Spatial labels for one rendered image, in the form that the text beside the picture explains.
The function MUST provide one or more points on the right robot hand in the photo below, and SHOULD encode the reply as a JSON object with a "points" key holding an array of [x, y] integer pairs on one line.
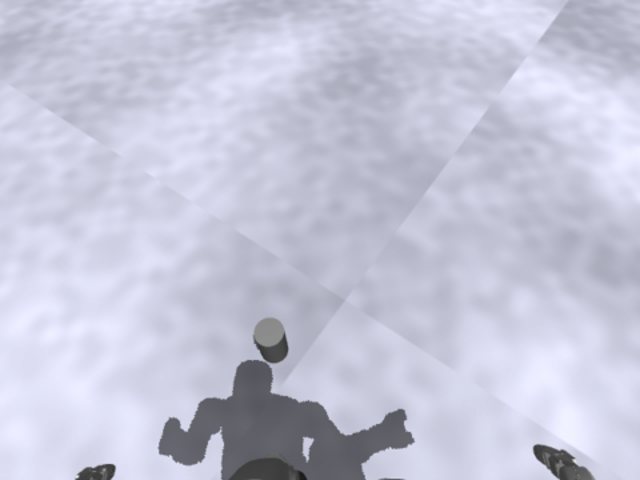
{"points": [[561, 463]]}

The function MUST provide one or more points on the can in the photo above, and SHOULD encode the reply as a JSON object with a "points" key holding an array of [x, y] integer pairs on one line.
{"points": [[271, 339]]}

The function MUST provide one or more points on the left robot hand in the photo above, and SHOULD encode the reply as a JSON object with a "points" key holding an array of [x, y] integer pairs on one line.
{"points": [[101, 472]]}

